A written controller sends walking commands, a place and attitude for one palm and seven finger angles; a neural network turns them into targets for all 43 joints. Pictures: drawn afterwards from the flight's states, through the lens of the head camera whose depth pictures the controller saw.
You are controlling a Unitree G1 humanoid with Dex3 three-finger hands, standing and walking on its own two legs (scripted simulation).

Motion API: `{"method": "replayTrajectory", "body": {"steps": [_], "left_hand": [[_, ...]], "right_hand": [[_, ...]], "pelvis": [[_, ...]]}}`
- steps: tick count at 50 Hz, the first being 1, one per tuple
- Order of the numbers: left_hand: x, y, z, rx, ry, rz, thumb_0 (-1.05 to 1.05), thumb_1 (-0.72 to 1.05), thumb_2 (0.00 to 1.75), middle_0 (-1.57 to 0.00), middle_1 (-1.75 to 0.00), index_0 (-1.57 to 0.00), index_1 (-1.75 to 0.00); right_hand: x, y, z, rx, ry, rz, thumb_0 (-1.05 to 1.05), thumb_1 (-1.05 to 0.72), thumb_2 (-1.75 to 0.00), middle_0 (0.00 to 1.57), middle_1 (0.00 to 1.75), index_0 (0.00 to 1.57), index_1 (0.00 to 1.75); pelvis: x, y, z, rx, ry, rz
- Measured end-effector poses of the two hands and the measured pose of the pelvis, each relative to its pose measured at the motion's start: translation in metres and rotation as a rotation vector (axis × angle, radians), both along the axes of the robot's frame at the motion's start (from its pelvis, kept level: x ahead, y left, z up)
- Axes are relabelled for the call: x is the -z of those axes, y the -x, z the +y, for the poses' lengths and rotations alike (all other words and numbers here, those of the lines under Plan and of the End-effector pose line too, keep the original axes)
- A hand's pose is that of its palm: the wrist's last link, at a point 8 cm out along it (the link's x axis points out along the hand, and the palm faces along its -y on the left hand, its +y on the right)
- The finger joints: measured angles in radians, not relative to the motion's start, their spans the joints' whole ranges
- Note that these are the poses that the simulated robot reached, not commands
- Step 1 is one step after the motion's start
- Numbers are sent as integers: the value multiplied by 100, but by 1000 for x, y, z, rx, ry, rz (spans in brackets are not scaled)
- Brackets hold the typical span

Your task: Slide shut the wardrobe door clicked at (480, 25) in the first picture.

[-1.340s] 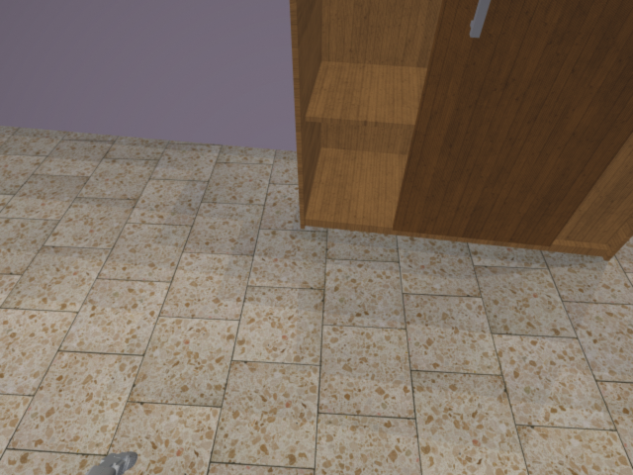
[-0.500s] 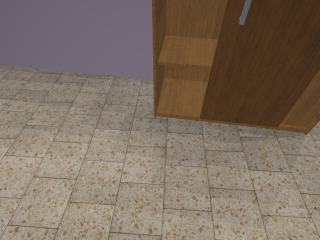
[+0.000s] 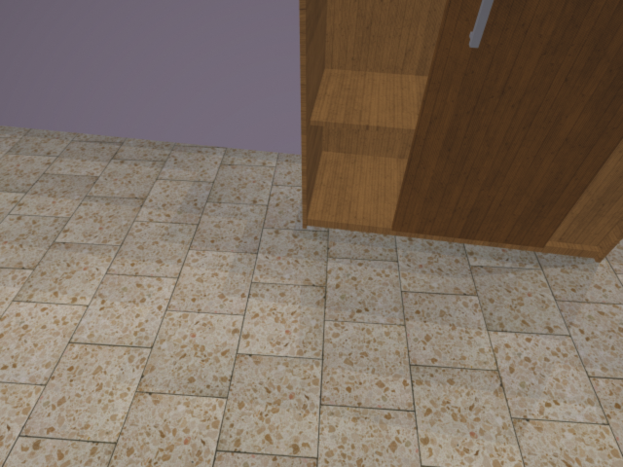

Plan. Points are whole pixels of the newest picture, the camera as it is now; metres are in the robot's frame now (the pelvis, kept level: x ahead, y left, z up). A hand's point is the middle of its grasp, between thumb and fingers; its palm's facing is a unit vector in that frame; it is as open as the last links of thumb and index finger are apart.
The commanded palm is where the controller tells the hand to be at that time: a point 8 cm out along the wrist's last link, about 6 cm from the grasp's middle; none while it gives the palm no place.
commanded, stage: look at it before walking up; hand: right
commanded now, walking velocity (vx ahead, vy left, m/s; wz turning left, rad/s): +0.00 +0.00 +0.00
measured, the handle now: (481, 13) +1.13 -0.36 +0.15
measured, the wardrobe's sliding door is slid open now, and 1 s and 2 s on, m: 0.37 0.37 0.37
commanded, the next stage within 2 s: walk to a spot facing it in 0.10 s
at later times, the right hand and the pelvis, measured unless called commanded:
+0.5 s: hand out of the picture +0.03 -0.23 -0.19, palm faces +0.13 +0.97 -0.20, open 7.4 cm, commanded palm none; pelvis +0.04 -0.03 -0.01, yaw -8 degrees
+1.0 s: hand (494, 408) +0.27 -0.28 -0.18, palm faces +0.23 +0.96 -0.13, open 7.4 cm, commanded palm none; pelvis +0.21 -0.10 -0.01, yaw -15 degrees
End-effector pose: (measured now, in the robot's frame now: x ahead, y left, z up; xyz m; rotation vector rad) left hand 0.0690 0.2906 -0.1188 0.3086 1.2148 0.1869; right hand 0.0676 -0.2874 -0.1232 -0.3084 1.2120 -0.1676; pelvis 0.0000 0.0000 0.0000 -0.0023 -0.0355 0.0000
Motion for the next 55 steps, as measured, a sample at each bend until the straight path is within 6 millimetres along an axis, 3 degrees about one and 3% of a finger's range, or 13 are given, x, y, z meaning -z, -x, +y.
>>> {"method": "replayTrajectory", "body": {"steps": [16, 21, 24, 28, 31, 36, 43, 51, 55], "left_hand": [[6, -1, -8, 14, 13, 25, 1, 90, 90, -21, -30, -21, -30], [13, 3, -33, 40, 42, 104, 1, 90, 90, -20, -30, -20, -30], [13, -5, -55, 63, 60, 131, 1, 90, 90, -20, -30, -20, -30], [21, -26, -87, 103, 61, 114, 1, 90, 90, -21, -30, -20, -30], [24, -32, -108, 89, 65, 105, 1, 90, 90, -21, -30, -21, -30], [15, -35, -142, 82, 93, 177, 1, 90, 90, -21, -30, -20, -30], [13, -59, -173, 61, 135, 251, 1, 90, 90, -21, -30, -21, -30], [29, -108, -178, 18, 148, 330, 1, 90, 90, -21, -30, -21, -30], [46, -149, -167, 33, 143, 393, 1, 90, 90, -21, -30, -21, -30]], "right_hand": [[5, 4, 4, 33, -10, 10, 1, -90, -90, 20, 30, 21, 30], [19, 25, 12, 114, -75, 15, 1, -90, -90, 20, 30, 21, 30], [29, 44, 11, 172, -115, 51, 0, -90, -90, 20, 30, 21, 30], [50, 67, -3, 252, -158, 129, 1, -90, -90, 20, 30, 21, 30], [53, 67, -14, 273, -166, 188, 1, -90, -90, 20, 30, 21, 30], [37, 25, -30, 292, -175, 132, 1, -91, -90, 20, 30, 20, 30], [26, -63, -42, 306, -183, 20, 1, -91, -90, 20, 30, 20, 30], [29, -200, -44, 251, -184, -85, 1, -91, -90, 20, 30, 20, 30], [35, -261, -46, 254, -150, -186, 1, -91, -90, 20, 30, 20, 30]], "pelvis": [[2, -7, -1, 21, -6, 7], [6, -21, -10, 82, -22, 20], [8, -33, -24, 129, -27, 17], [21, -50, -49, 183, -31, 15], [23, -63, -65, 184, -23, 17], [7, -92, -81, 219, -23, 31], [0, -146, -96, 256, -20, 29], [13, -227, -99, 269, -9, 20], [31, -276, -95, 303, -2, 11]]}}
